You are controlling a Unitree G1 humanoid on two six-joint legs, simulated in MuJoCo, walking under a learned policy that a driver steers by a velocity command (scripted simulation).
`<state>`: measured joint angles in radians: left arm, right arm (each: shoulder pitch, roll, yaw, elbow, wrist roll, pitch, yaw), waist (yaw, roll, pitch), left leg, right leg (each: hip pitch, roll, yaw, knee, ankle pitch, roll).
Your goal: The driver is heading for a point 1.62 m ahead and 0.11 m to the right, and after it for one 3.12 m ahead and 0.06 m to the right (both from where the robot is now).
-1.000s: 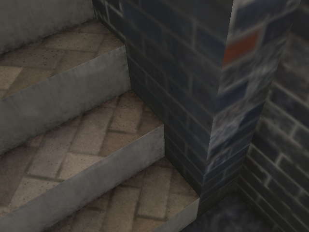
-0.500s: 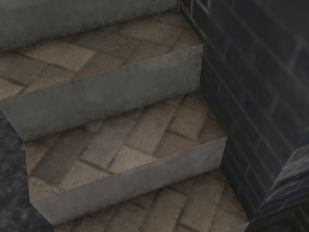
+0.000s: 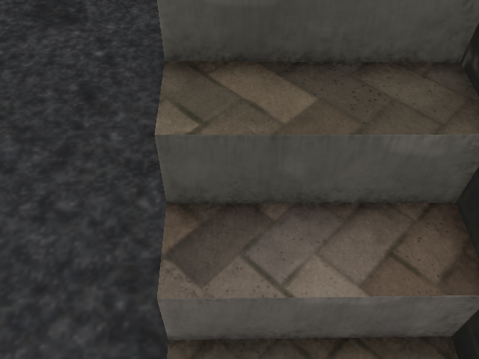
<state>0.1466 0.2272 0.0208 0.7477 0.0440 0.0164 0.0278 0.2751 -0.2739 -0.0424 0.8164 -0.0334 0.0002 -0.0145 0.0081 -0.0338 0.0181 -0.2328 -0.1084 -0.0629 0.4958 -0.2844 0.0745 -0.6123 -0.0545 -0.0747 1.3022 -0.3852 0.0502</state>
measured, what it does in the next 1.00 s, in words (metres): steps to the left: right foot, then left foot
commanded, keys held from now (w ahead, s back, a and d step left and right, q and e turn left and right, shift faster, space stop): w+q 0.12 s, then w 0.52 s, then w+e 0.36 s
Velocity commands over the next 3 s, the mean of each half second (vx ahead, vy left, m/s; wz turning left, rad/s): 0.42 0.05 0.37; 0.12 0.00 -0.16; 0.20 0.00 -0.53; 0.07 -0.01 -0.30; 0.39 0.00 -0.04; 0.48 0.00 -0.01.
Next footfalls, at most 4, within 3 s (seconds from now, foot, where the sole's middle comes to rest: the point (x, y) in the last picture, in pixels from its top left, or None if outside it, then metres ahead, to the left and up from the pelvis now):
0.14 right None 0.07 -0.06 -0.77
0.62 left None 0.20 0.24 -0.77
1.26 right None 0.01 0.08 -0.77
1.66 left None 0.14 0.26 -0.77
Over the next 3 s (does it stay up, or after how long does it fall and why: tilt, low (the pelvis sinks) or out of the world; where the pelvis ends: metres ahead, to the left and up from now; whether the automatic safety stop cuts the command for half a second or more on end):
stays up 0.05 0.18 0.01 its command is cut before an obstacle from the start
